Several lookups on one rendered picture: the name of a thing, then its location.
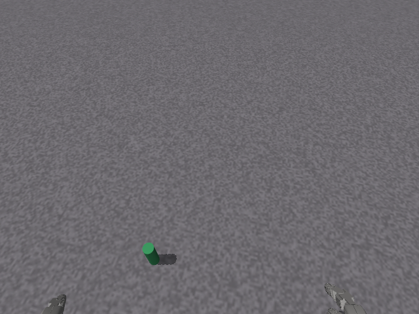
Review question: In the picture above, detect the right robot hand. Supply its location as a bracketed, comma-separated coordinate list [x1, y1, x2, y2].
[325, 283, 366, 314]

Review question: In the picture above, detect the can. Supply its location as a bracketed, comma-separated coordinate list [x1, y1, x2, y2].
[142, 243, 160, 265]

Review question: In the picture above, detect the left robot hand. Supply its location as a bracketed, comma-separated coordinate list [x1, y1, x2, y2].
[41, 294, 66, 314]

